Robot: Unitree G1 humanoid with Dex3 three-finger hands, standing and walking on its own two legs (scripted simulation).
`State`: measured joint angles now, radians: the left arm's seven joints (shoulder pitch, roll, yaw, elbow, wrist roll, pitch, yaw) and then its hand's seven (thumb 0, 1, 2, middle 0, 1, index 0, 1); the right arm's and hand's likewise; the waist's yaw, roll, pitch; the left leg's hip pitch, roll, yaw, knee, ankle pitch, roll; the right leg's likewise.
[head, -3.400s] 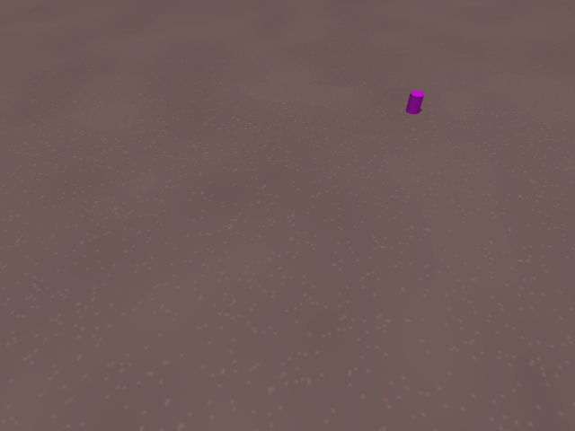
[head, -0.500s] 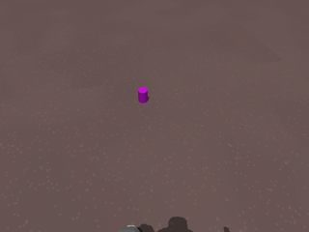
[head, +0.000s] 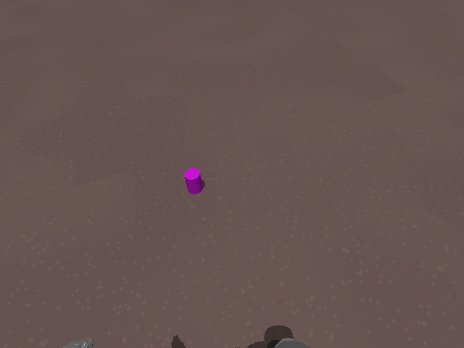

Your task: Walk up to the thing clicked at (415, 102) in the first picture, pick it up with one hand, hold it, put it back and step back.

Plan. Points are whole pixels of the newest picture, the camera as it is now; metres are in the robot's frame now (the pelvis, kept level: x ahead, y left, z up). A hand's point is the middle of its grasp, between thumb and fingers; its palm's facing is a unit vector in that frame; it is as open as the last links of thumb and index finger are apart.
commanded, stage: walk up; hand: left
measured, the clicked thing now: (193, 181) +1.05 +0.22 -0.70
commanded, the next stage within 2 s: none
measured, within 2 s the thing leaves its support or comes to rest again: neither
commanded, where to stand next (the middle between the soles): +0.70 +0.03 m, yaw +1 degrees
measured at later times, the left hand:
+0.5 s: hand (100, 335) +0.20 +0.27 -0.12, palm faces +0.07 -0.91 -0.41, open 7.4 cm
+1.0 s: hand (111, 238) +0.40 +0.30 -0.13, palm faces -0.01 -0.93 -0.37, open 7.4 cm
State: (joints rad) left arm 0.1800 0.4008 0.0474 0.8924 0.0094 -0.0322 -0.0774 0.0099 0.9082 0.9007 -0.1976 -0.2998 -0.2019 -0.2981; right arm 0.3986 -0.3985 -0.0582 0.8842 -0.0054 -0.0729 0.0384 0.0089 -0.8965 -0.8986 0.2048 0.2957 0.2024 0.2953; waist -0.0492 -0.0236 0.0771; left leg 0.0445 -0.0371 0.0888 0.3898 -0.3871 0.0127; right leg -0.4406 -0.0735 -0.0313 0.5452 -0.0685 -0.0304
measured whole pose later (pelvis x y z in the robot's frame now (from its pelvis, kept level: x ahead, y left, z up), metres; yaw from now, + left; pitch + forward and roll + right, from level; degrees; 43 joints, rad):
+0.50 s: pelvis +0.19 -0.02 +0.01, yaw +4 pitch -3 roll -2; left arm 0.35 0.39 0.06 0.89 0.02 -0.08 -0.03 0.01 0.90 0.90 -0.20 -0.30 -0.21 -0.30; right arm 0.30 -0.43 -0.07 0.92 -0.03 -0.01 0.07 0.01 -0.90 -0.90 0.20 0.29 0.20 0.29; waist 0.03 0.07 0.07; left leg -0.49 0.07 -0.06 0.69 -0.13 0.00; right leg -0.03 0.03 -0.13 0.37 -0.29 -0.04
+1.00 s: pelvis +0.36 +0.02 +0.01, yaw +2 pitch -3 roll +2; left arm 0.30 0.42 0.05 0.91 0.01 -0.04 -0.07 0.01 0.91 0.90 -0.20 -0.30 -0.20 -0.30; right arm 0.32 -0.41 -0.05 0.84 -0.01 -0.07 0.05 0.01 -0.90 -0.90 0.21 0.30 0.20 0.30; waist -0.01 -0.02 0.08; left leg -0.12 0.01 0.08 0.48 -0.31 0.02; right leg -0.45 -0.10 -0.01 0.67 -0.20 0.00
